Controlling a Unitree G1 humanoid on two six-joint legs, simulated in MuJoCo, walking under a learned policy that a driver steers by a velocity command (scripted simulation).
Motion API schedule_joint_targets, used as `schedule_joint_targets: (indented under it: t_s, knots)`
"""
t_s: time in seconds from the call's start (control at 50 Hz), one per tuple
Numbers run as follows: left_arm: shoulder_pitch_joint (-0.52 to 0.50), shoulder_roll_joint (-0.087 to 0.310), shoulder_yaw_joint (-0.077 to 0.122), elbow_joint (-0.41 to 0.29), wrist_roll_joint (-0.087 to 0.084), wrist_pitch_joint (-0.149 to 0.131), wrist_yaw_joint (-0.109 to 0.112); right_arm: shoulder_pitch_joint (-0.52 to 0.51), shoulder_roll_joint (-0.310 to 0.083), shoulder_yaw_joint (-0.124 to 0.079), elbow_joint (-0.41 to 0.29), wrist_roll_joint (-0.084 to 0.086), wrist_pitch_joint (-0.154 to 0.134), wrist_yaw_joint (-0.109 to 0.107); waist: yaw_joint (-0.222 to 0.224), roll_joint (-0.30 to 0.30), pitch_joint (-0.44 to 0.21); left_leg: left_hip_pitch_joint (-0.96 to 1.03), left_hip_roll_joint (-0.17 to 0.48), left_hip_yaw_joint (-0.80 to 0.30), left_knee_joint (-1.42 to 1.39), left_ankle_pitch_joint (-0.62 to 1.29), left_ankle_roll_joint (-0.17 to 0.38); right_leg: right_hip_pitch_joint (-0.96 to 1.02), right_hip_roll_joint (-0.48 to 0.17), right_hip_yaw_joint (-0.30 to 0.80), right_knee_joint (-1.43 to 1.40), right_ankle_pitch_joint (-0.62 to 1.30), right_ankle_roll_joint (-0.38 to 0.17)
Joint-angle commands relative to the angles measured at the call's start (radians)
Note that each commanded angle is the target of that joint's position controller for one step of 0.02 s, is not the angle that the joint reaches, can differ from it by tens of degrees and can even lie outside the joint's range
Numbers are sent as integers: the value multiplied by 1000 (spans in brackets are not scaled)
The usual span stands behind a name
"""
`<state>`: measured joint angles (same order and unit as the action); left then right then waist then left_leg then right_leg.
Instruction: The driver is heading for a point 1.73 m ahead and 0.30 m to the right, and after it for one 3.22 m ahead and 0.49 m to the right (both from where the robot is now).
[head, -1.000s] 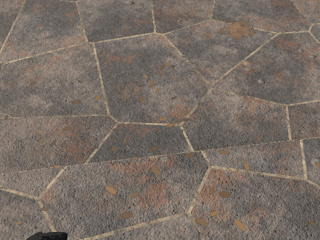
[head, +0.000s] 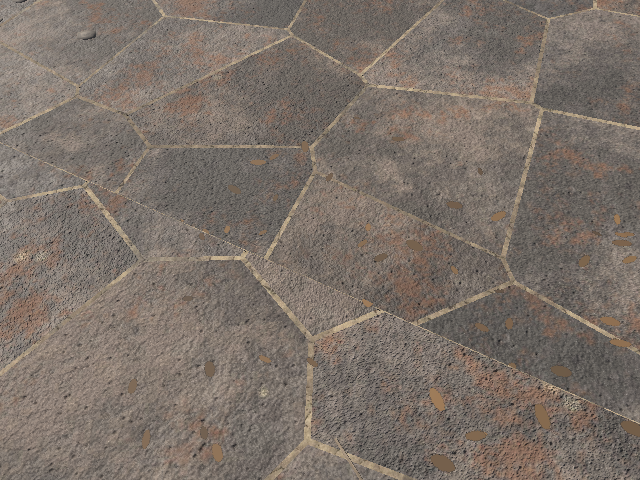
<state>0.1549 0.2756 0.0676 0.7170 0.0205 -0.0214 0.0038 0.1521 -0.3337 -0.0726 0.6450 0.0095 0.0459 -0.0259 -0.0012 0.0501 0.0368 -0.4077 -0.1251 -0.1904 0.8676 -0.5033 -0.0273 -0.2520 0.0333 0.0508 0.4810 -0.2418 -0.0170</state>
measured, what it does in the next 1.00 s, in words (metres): steps on the spot: left foot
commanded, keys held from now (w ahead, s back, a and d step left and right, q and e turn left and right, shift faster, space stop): no key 1.00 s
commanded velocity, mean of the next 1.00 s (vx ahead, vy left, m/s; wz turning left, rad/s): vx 0.00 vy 0.00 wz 0.07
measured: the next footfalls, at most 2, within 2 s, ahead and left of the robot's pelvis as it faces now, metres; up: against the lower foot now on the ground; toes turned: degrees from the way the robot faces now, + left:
left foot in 0.24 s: +0.01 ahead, +0.15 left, +0.00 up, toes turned -2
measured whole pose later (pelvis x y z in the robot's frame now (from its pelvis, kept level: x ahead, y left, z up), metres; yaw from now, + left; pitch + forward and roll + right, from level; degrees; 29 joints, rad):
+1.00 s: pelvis +0.00 +0.04 +0.00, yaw +1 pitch -2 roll +0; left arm 0.20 0.25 0.04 1.05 0.00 0.01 0.05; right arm 0.25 -0.24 -0.02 0.92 0.00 0.00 -0.02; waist 0.01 0.00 0.04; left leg -0.15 -0.03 -0.05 0.48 -0.30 0.02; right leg -0.19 -0.04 0.06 0.47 -0.25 0.06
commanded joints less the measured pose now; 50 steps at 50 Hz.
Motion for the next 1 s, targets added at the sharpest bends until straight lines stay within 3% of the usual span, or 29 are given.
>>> schedule_joint_targets:
  t_s: [0.02, 0.08, 0.12, 0.16, 0.2, 0.22, 0.24, 0.26, 0.28, 0.3, 0.36, 0.46, 0.62, 1.0]
  knots:
    - [-83, 130, 24, -77, -21, -16, 8, 57, -133, -53, -27, -3, -1, -12, -28, -171, -55, -107, 50, -15, 262, -15, -56, 96, -292, 273, -153, 317, -200]
    - [-66, 102, 10, -57, -18, -7, 9, 38, -51, -26, -27, 3, 2, -6, -15, -198, -70, -45, 73, 49, 115, 38, -79, 122, -227, 167, -134, 399, -189]
    - [-59, 114, 12, -51, -17, 4, 9, 6, -15, -7, -35, -1, -2, -1, 7, -231, -90, 40, 114, 116, -73, 35, -83, 135, -212, 140, -118, 411, -183]
    - [-19, 143, 18, -37, -19, 16, 8, -3, -26, -8, -31, 6, -6, 3, 33, -244, -99, 105, 112, 153, -222, 75, -77, 146, -225, 164, -104, 419, -193]
    - [-21, 138, 10, -25, -32, 20, 5, 57, -31, -11, 3, 3, -9, 7, -3, -223, -93, 225, 102, 179, -484, 288, -47, 114, -212, 157, -79, 409, -167]
    - [16, 125, 4, -10, -34, 12, 3, 61, -49, -11, 7, -7, -10, 6, 0, -195, -93, 305, 119, 144, -558, 397, -21, 75, -201, 154, -81, 369, -124]
    - [37, 109, -5, -6, -16, -3, -3, 69, -100, -17, -3, -15, -11, -1, 16, -111, -123, 403, 206, 53, -522, 579, 13, 13, -174, 121, -51, 284, -61]
    - [68, 76, -13, -6, 0, -17, -10, 50, -144, -27, 10, -22, -8, -2, 69, 55, -130, 355, 245, 20, -447, 575, 73, 9, -86, 26, -52, 114, 0]
    - [18, 82, -18, 2, 8, -19, -9, 27, -72, -12, 4, -24, -13, 8, 32, 53, -121, 274, 236, 19, -460, 439, 102, 70, -71, 2, -48, 57, 41]
    - [-20, 95, -14, 4, 5, -17, -8, 22, -39, -1, 8, -30, -19, 14, 17, 30, -89, 244, 219, 25, -475, 365, 92, 72, -66, -2, -40, 68, 55]
    - [-16, 93, -13, 21, -7, -1, 5, 37, -43, 3, 28, -28, -40, 12, 15, 39, -35, 197, 199, 34, -481, 368, 63, 66, -71, 3, -29, 116, 48]
    - [8, 88, -11, 72, -10, 7, 17, 55, -29, 13, 50, -24, -51, 7, 15, 9, -13, 178, 190, 36, -485, 351, 62, 74, -73, 3, -36, 118, 60]
    - [30, 100, -6, 155, -15, 12, 30, 71, -19, 19, 98, -21, -60, 8, 14, -31, -23, 199, 174, 52, -483, 398, 66, 92, -79, 6, -45, 152, 73]
    - [68, 88, -11, 312, -21, 23, 48, 120, -11, 30, 247, -13, -60, 0, 14, -41, -4, 201, 141, 101, -486, 411, 54, 93, -70, -6, -60, 159, 63]
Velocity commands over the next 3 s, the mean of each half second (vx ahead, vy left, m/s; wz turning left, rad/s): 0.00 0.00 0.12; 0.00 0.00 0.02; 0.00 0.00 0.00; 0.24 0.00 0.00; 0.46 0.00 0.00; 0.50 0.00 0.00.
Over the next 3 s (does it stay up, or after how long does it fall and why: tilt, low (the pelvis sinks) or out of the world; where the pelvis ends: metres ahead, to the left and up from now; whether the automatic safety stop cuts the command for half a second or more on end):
stays up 0.66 -0.01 0.01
